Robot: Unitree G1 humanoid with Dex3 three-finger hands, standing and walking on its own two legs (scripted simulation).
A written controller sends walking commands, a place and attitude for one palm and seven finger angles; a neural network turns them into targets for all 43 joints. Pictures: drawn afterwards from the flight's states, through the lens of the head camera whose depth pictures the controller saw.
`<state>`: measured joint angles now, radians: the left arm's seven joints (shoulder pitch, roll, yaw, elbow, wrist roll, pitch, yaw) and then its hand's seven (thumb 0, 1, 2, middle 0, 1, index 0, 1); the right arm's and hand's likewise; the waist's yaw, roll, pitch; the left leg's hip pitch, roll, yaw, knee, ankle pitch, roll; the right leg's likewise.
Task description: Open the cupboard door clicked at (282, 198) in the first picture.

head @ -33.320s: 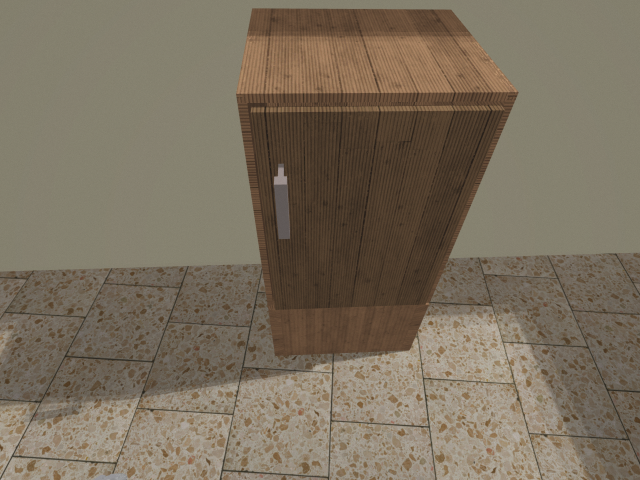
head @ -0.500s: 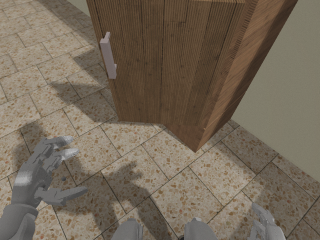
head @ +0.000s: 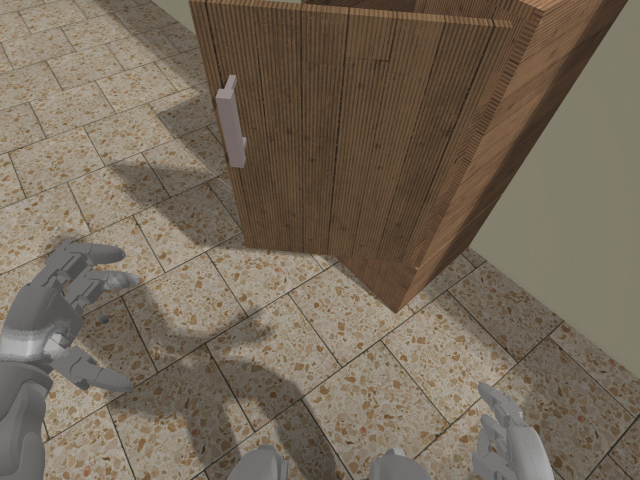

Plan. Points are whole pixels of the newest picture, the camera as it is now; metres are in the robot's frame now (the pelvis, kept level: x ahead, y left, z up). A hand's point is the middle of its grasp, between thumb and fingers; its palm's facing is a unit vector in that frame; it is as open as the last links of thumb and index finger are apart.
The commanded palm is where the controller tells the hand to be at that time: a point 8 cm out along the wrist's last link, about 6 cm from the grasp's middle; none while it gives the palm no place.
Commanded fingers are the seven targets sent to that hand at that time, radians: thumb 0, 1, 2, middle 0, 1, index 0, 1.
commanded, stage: raise the hand with hooked fingers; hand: left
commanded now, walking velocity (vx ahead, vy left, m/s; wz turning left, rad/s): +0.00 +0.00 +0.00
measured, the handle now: (235, 123) +0.62 +0.19 +0.05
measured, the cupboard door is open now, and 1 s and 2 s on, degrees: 43 43 43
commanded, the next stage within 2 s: move the hooked fingers beside the handle in 0.62 s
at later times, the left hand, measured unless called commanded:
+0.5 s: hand (111, 301) +0.29 +0.26 +0.06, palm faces +0.00 -1.00 -0.05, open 14.0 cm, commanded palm +0.27 +0.31 +0.06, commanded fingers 0.00 -0.50 0.30 -0.30 -1.20 -0.30 -1.20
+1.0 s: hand (133, 269) +0.33 +0.25 +0.06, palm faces -0.03 -1.00 -0.03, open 14.0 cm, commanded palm +0.32 +0.30 +0.06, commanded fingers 0.00 -0.50 0.30 -0.30 -1.20 -0.30 -1.20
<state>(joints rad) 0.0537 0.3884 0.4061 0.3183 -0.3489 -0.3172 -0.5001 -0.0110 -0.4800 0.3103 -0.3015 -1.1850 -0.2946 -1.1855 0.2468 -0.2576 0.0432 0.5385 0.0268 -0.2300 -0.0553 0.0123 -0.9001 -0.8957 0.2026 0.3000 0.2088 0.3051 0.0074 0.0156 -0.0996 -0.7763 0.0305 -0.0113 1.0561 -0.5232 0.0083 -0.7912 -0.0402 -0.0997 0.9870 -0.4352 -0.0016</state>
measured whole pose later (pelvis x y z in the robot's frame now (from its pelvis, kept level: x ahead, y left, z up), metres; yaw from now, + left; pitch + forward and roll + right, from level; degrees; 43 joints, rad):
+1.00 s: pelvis -0.01 -0.01 +0.00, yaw +0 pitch +15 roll -2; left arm -0.25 0.43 0.42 0.61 -0.31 -0.32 -0.53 -0.01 -0.50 0.30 -0.30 -1.20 -0.30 -1.20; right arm 0.27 -0.28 0.04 0.56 0.03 -0.18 -0.08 0.01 -0.90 -0.90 0.20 0.30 0.21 0.30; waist -0.02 0.01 -0.09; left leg -0.80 0.04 -0.01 1.05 -0.51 0.00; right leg -0.83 -0.03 -0.09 0.99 -0.42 -0.01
